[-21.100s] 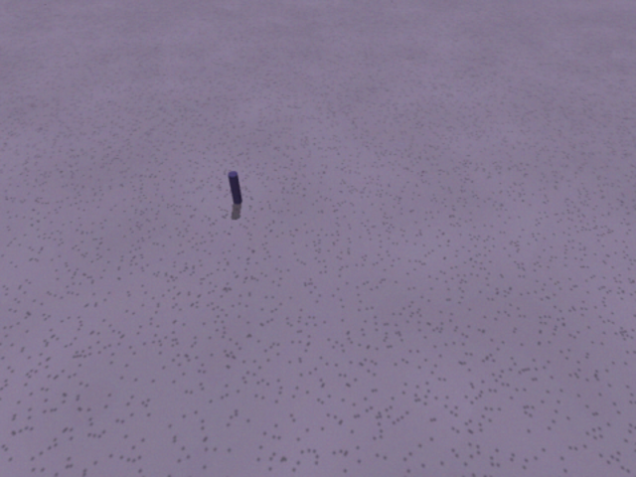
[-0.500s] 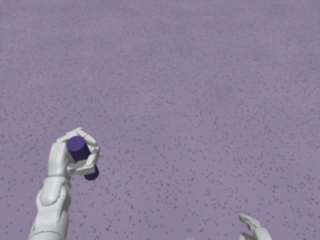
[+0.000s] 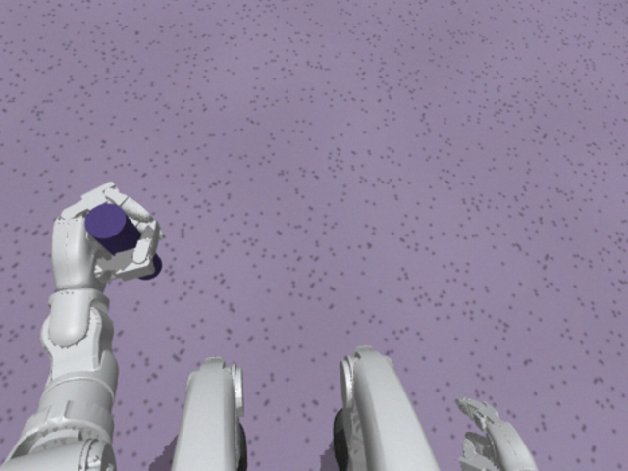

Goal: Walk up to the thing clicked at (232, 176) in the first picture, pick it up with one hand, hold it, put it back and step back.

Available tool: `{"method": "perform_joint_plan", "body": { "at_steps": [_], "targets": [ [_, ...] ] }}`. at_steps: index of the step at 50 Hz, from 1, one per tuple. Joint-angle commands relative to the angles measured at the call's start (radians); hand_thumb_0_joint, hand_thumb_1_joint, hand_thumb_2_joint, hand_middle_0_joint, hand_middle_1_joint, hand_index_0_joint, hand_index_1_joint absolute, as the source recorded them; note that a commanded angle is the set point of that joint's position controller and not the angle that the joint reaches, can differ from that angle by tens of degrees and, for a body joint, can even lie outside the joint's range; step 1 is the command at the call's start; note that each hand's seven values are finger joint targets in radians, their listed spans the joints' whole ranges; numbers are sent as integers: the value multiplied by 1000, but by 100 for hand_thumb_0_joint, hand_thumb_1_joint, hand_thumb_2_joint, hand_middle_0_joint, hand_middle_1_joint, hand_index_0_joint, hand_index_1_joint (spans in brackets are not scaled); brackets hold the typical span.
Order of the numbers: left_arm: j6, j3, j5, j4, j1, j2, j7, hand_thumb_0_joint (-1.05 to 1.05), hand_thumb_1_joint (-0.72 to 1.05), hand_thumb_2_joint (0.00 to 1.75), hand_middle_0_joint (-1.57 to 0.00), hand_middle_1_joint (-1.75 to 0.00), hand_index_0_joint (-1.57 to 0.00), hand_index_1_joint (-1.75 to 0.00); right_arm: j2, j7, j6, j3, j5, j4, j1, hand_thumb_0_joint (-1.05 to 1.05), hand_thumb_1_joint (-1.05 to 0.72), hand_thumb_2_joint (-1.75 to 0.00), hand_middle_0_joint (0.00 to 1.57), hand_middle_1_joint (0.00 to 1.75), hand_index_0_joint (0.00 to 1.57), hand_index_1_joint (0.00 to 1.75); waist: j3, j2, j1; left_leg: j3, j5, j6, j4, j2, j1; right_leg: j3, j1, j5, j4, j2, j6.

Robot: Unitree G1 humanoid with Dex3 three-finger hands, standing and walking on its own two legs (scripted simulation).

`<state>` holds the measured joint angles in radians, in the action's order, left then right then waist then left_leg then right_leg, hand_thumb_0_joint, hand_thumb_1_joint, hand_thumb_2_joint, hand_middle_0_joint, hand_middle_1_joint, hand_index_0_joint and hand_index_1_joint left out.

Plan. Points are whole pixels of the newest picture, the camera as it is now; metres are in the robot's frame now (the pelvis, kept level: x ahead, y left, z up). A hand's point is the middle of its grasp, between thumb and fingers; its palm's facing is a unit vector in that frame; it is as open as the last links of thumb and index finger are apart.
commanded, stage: crouch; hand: left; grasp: from the side
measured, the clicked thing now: (129, 247) +0.41 +0.21 -0.05
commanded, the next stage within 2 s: lower in 1.08 s
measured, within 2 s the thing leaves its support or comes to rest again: neither
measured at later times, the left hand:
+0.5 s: hand (169, 279) +0.42 +0.20 -0.21, palm faces +0.08 -1.00 -0.04, open 5.0 cm
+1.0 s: hand (176, 284) +0.43 +0.21 -0.29, palm faces +0.06 -1.00 -0.04, open 5.0 cm
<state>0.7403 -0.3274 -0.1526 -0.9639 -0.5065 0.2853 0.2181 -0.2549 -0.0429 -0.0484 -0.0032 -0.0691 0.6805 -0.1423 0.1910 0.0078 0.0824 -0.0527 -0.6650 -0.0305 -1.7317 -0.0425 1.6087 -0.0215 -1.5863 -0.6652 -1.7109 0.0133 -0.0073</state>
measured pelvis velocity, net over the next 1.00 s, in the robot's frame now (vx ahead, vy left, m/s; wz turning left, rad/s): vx -0.04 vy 0.01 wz -0.10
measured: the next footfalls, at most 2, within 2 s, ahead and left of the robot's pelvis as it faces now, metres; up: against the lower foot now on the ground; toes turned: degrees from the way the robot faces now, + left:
none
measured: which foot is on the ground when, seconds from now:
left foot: down 0.00-1.00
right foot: down 0.00-1.00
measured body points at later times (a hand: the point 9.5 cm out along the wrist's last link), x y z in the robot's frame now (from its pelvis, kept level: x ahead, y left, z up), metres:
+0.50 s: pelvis -0.05 +0.00 -0.17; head +0.15 +0.04 +0.23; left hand +0.41 +0.25 -0.21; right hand +0.04 -0.27 -0.29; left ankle +0.05 +0.13 -0.51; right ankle +0.05 -0.13 -0.51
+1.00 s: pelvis -0.04 +0.01 -0.22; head +0.18 +0.07 +0.16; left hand +0.42 +0.26 -0.29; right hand +0.04 -0.28 -0.33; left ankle +0.05 +0.13 -0.51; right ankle +0.05 -0.13 -0.51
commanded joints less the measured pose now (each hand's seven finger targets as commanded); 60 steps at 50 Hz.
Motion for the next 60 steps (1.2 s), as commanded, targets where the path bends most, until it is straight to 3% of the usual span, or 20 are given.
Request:
{"method": "perform_joint_plan", "body": {
  "at_steps": [1, 7, 9, 13, 15, 18, 19, 24, 30, 35, 37, 40, 44, 45, 46, 48, 49, 52, 53, 60],
  "targets": [
    [84, -26, -13, 141, -282, 142, 11, 0, 65, 134, -135, -142, -135, -142, -189, -7, -14, -64, -10, -58, -112, 0, -89, -91, 20, 30, 20, 30, 634, 41, 15, -7, 405, 51, 71, 32, -327, -10, 202, 375, 95, -27, 36],
    [115, -56, 22, 69, -397, 193, 25, 0, 59, 130, -133, -141, -133, -140, -178, -28, -13, -55, -30, -37, -100, 0, -89, -90, 20, 30, 20, 30, 595, 19, 36, 14, 225, 55, -64, 35, -88, 4, 100, 237, -4, -25, 32],
    [135, -111, 24, 81, -438, 251, 10, 0, 61, 130, -129, -139, -130, -139, -184, -34, -11, -46, -36, -30, -99, 0, -89, -90, 20, 30, 20, 30, 623, 34, 25, 18, 210, 53, -112, 37, -55, 2, 67, 218, -52, -25, 32],
    [164, -152, 46, 84, -510, 318, -18, 0, 60, 132, -129, -140, -129, -140, -186, -41, -3, -35, -46, -18, -85, 0, -89, -91, 20, 30, 20, 30, 609, 89, 22, 31, 126, 43, -166, 38, 25, -2, 4, 139, -119, -27, 35],
    [171, -161, 67, 87, -549, 356, -29, 0, 60, 133, -130, -140, -130, -140, -190, -41, 2, -31, -52, -7, -85, 0, -89, -91, 20, 30, 20, 30, 619, 132, 28, 39, 92, 39, -191, 34, 32, -4, -33, 110, -149, -31, 38],
    [166, -123, 81, 75, -616, 325, -32, 0, 59, 133, -132, -141, -132, -141, -205, -42, 6, -28, -54, -7, -74, 0, -90, -91, 20, 30, 20, 30, 590, 185, 65, 29, 24, 34, -198, 33, 28, -49, -143, 73, -206, -34, 46],
    [160, -138, 81, 63, -605, 333, -32, 0, 58, 132, -131, -139, -131, -140, -213, -43, 8, -26, -56, -8, -79, 0, -90, -91, 20, 30, 20, 30, 601, 197, 62, 29, 34, 33, -208, 33, 26, -59, -149, 85, -224, -33, 46],
    [127, -134, 82, -34, -594, 351, -27, 0, 55, 127, -131, -137, -131, -137, -234, -41, 19, -9, -62, 4, -78, 0, -89, -90, 20, 30, 20, 30, 513, 144, 85, 24, -39, 43, -280, 37, 147, -83, -219, 26, -270, -35, 38],
    [116, -167, 74, -58, -556, 393, -16, 0, 63, 130, -133, -141, -134, -140, -259, -49, 26, 16, -67, -13, -61, 0, -89, -90, 20, 30, 20, 30, 476, 130, 88, 12, -23, 46, -345, 39, 225, -105, -235, 47, -333, -39, 34],
    [124, -212, 72, -14, -546, 451, -22, 0, 64, 131, -132, -141, -133, -140, -275, -52, 42, 37, -75, -17, -75, 0, -89, -90, 20, 30, 20, 30, 516, 167, 84, 1, 82, 38, -390, 35, 220, -110, -209, 143, -383, -45, 36],
    [128, -187, 78, -5, -543, 427, -20, 0, 66, 132, -133, -141, -133, -141, -276, -55, 44, 42, -80, -20, -63, 0, -89, -90, 20, 30, 20, 30, 498, 184, 96, -7, 79, 35, -398, 32, 219, -117, -234, 144, -398, -46, 38],
    [131, -195, 93, 22, -537, 462, -22, 0, 69, 133, -133, -141, -133, -140, -294, -58, 51, 46, -92, -8, -75, 0, -89, -90, 20, 30, 20, 30, 514, 239, 102, -15, 128, 28, -422, 25, 186, -123, -234, 189, -429, -48, 41],
    [134, -189, 82, 41, -548, 461, -21, 0, 65, 130, -130, -139, -131, -138, -302, -62, 60, 61, -102, -7, -75, 0, -90, -90, 20, 30, 20, 30, 503, 247, 124, -27, 136, 28, -450, 24, 199, -131, -225, 206, -438, -50, 36],
    [129, -190, 82, 15, -508, 453, -23, 0, 65, 130, -131, -139, -131, -138, -303, -63, 63, 60, -102, -8, -65, 0, -90, -90, 20, 30, 20, 30, 484, 233, 113, -27, 130, 28, -449, 24, 207, -135, -240, 196, -440, -51, 37],
    [130, -166, 83, 30, -528, 435, -19, 0, 67, 131, -131, -140, -132, -139, -304, -64, 63, 66, -107, -10, -62, 0, -90, -90, 20, 30, 20, 30, 470, 231, 134, -32, 125, 29, -459, 22, 215, -139, -240, 198, -441, -51, 34],
    [133, -183, 80, 35, -522, 459, -23, 0, 65, 131, -133, -141, -134, -140, -315, -66, 65, 68, -110, -9, -55, 0, -90, -90, 20, 30, 20, 30, 460, 231, 126, -34, 125, 28, -468, 22, 216, -141, -249, 197, -447, -53, 35],
    [134, -159, 78, 20, -530, 444, -20, 0, 64, 131, -132, -141, -133, -140, -314, -67, 68, 73, -111, -7, -41, 0, -90, -90, 20, 30, 20, 30, 429, 233, 139, -36, 96, 29, -470, 21, 235, -146, -267, 174, -450, -54, 34],
    [139, -184, 67, 18, -518, 463, -25, 0, 63, 131, -134, -142, -134, -141, -325, -70, 70, 79, -117, -14, -35, 0, -89, -90, 20, 30, 20, 30, 433, 202, 137, -38, 72, 33, -491, 22, 257, -151, -248, 160, -448, -58, 29],
    [140, -167, 69, 3, -513, 457, -23, 0, 64, 131, -133, -141, -134, -140, -327, -72, 69, 85, -118, -16, -22, 0, -89, -90, 20, 30, 20, 30, 405, 209, 146, -43, 55, 33, -488, 22, 270, -158, -264, 145, -454, -56, 29],
    [155, -190, 66, 5, -492, 489, -40, 0, 62, 129, -136, -144, -137, -143, -344, -77, 80, 109, -131, -27, -2, 0, -90, -90, 20, 30, 20, 30, 411, 233, 146, -59, 117, 25, -508, 18, 252, -168, -238, 197, -485, -60, 30]
  ]
}}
